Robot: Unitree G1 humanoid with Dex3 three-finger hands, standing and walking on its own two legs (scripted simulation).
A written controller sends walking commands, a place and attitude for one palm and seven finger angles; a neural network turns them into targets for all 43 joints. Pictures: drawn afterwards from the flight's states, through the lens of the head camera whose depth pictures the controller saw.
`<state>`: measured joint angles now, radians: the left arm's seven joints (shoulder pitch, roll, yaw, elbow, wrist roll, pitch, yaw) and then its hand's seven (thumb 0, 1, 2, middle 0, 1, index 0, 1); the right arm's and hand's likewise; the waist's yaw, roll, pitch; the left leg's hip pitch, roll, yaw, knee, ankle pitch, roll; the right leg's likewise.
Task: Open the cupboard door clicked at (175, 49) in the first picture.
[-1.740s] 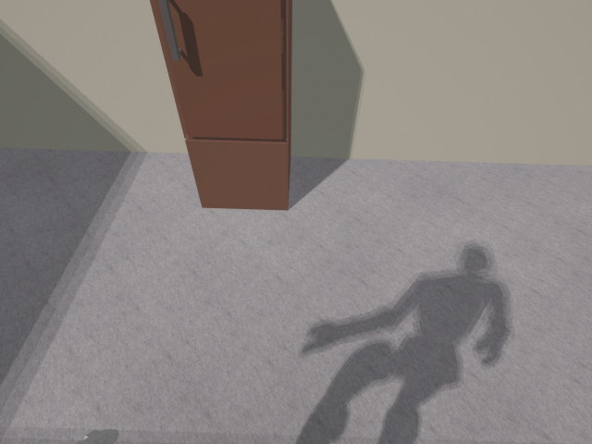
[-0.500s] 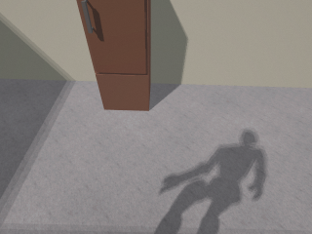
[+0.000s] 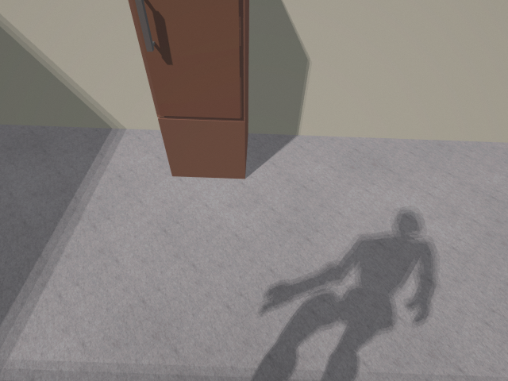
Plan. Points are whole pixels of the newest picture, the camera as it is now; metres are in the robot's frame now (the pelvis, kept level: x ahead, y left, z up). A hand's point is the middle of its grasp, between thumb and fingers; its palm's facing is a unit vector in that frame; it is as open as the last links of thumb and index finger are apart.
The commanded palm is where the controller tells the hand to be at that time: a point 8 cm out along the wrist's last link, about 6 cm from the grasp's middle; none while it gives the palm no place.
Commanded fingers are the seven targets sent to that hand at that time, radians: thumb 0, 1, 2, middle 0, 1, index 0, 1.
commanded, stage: walk to a spot facing it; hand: left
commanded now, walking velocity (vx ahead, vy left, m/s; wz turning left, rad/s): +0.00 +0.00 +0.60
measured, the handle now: (146, 24) +1.21 +0.46 +0.05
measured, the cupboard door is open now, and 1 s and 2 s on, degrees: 0 0 0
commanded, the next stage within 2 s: turn to face it in 1.24 s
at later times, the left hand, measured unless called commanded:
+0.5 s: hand out of the picture +0.02 +0.26 -0.18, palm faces +0.26 -0.95 -0.18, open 7.4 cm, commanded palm none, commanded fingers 0.00 0.90 0.90 -0.20 -0.30 -0.20 -0.30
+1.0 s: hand (131, 344) +0.21 +0.25 -0.16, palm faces +0.52 -0.83 -0.21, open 7.3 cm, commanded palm none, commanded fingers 0.00 0.90 0.90 -0.20 -0.30 -0.20 -0.30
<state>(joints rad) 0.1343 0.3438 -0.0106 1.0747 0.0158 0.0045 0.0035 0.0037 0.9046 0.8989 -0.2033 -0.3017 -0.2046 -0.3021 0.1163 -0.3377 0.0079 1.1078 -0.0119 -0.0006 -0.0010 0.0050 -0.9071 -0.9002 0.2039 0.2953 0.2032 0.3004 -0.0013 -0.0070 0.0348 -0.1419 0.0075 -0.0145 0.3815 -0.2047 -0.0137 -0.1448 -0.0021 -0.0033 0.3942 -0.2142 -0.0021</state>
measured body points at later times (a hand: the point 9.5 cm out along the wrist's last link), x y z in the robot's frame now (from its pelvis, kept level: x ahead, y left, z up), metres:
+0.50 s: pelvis +0.03 +0.06 +0.00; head +0.04 +0.09 +0.45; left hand +0.01 +0.32 -0.16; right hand +0.06 -0.17 -0.14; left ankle +0.00 +0.13 -0.74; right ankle +0.08 -0.09 -0.66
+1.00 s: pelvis +0.23 +0.05 -0.01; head +0.25 +0.05 +0.44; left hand +0.19 +0.29 -0.15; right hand +0.37 -0.17 -0.16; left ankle +0.15 +0.14 -0.65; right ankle +0.30 -0.03 -0.74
